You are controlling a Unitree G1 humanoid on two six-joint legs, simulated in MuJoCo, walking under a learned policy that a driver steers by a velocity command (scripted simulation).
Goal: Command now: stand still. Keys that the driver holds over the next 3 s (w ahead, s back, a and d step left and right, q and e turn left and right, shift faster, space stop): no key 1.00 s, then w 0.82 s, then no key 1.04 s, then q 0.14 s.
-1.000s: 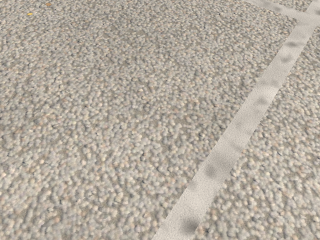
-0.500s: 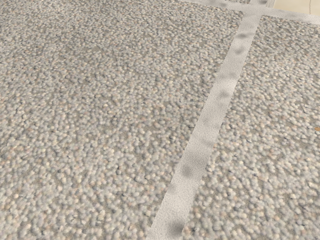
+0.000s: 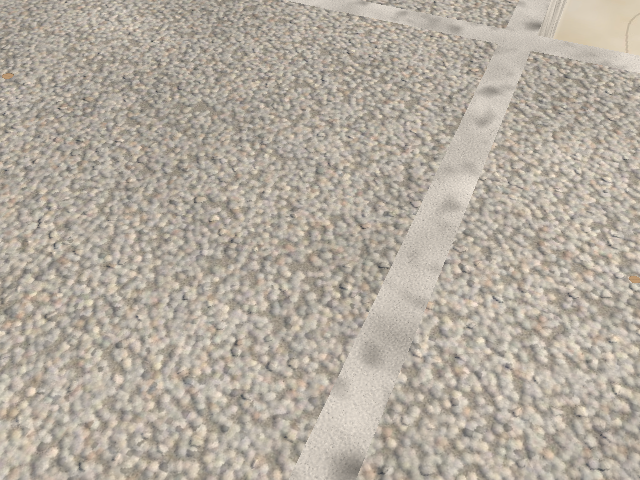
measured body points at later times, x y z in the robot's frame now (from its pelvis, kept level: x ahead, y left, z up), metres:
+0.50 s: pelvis +0.00 +0.00 +0.00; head +0.01 +0.00 +0.45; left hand -0.01 +0.23 -0.16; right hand -0.01 -0.22 -0.16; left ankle +0.00 +0.12 -0.75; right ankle -0.02 -0.09 -0.75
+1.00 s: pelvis +0.01 +0.01 +0.00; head +0.01 +0.01 +0.45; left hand -0.02 +0.23 -0.16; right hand -0.02 -0.21 -0.16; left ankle +0.00 +0.12 -0.75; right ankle -0.02 -0.09 -0.75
